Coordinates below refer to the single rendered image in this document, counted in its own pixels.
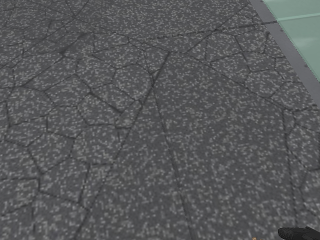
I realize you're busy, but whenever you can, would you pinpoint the right robot hand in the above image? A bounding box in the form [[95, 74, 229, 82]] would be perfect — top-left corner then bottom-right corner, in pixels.
[[278, 226, 320, 240]]

